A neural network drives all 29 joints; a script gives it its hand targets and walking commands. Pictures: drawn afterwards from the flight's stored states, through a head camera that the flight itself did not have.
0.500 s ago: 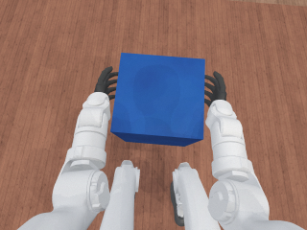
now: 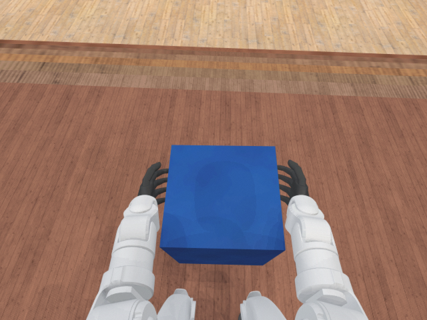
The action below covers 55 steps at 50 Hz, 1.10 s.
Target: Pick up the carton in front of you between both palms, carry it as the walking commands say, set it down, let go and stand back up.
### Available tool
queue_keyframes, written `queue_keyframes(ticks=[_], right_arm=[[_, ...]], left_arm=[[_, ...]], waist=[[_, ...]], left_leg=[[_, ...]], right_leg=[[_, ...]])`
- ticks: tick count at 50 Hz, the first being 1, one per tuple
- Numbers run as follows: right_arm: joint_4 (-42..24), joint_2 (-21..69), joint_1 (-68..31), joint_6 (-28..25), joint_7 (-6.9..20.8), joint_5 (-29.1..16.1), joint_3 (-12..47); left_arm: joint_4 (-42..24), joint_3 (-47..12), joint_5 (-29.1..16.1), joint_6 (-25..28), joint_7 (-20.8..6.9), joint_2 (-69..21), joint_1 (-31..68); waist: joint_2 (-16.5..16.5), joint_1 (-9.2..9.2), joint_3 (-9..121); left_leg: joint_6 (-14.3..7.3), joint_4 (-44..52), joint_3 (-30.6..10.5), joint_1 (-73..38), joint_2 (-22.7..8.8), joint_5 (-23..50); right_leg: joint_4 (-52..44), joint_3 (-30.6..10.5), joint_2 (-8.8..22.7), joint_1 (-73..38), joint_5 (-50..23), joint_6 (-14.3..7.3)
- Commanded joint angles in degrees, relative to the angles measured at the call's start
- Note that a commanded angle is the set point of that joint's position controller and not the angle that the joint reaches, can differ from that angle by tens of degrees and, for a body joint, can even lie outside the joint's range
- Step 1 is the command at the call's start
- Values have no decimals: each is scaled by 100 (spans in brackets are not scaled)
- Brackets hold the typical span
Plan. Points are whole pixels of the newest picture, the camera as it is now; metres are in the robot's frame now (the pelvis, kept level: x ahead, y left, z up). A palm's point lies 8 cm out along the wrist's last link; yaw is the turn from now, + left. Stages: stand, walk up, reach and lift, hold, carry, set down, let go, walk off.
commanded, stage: reach and lift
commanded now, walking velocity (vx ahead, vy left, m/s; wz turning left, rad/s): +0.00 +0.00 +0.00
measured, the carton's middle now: (221, 211) +0.35 +0.00 -0.10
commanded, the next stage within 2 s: hold in 1.36 s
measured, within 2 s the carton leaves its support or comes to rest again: neither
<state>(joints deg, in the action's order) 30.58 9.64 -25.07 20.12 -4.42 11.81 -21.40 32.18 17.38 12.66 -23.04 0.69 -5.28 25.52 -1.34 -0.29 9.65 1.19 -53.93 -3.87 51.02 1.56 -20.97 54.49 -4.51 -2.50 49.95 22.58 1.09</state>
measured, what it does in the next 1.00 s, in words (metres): rises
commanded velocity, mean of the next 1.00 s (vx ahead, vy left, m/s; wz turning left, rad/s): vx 0.00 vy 0.00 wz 0.00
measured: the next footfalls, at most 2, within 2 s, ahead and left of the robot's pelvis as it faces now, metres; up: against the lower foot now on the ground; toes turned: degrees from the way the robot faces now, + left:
none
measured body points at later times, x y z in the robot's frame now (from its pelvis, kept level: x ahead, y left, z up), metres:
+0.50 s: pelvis +0.01 +0.00 +0.06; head -0.02 +0.00 +0.51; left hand +0.31 +0.15 +0.07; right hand +0.33 -0.15 +0.08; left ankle +0.05 +0.13 -0.68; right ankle +0.03 -0.13 -0.68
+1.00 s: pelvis +0.02 +0.00 +0.06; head +0.00 +0.01 +0.51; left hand +0.32 +0.15 +0.08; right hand +0.33 -0.15 +0.09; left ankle +0.05 +0.13 -0.68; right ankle +0.03 -0.13 -0.68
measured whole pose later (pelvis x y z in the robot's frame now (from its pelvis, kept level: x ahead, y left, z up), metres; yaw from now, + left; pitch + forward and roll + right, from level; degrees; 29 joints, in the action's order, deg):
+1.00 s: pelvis +0.02 +0.00 +0.06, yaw +0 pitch -4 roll +0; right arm 20.8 9.5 -18.2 35.1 -0.3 17.4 -16.7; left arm 19.2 13.9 16.8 -38.3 0.1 -9.1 16.5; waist -0.6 0.3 -0.8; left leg 0.7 -24.3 -3.9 8.8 1.0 -11.3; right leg 25.0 -5.2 -0.9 8.0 12.9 0.8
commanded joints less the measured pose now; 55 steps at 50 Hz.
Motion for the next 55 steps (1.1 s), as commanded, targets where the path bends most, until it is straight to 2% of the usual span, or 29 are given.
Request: queue_keyframes(ticks=[1,8,13,18,22,27,32,41,55], right_arm=[[321,6124,-2784,182,1595,-836,3666],[-93,6030,-2120,572,1663,-895,3901],[-490,5997,-1737,935,1733,-1030,4084],[-430,5813,-1618,1273,1815,-857,3755],[-198,5725,-1935,1339,1896,-692,3323],[-343,5900,-2507,1271,1967,-772,3432],[-408,5874,-2635,1267,1987,-799,3537],[-532,5665,-2357,1345,1990,-749,3516],[-1158,5545,-1737,1530,1919,-926,3785]], left_arm=[[-411,-3379,-996,209,-1381,-6019,3263],[-859,-3599,-1110,-170,-1394,-5964,2593],[-1365,-3832,-1236,-553,-1403,-5928,2299],[-1379,-3551,-1046,-930,-1432,-5743,2183],[-1124,-3148,-867,-989,-1519,-5695,2449],[-1259,-3269,-951,-916,-1593,-5896,3018],[-1312,-3381,-1004,-927,-1578,-5983,3115],[-1439,-3416,-988,-1045,-1506,-5925,2806],[-2004,-3627,-1162,-1239,-1419,-5809,2122]], waist=[[168,46,2857],[130,77,2071],[67,63,1567],[49,50,583],[44,74,136],[82,70,575],[115,59,777],[153,42,729],[130,60,744]], left_leg=[[-135,1038,7,-2677,538,1666],[-136,1933,-32,-3710,479,2196],[-116,2490,-36,-4309,425,2321],[-149,2939,-16,-4444,407,1613],[-194,3020,37,-4347,382,1008],[-190,2938,60,-4483,354,1056],[-154,2975,60,-4626,347,1095],[-99,3141,36,-4880,348,1455],[-56,3293,-23,-5269,393,2351]], right_leg=[[-1175,20,-491,-1873,-1600,-36],[-2087,-31,-377,-3035,-2225,-9],[-2626,-35,-317,-3736,-2434,0],[-3077,-36,-266,-3859,-1778,-60],[-3191,-12,-222,-3718,-1088,-102],[-3106,32,-227,-3848,-1116,-107],[-3109,62,-248,-3946,-1154,-109],[-3242,87,-298,-4111,-1477,-116],[-3396,39,-327,-4502,-2325,-45]])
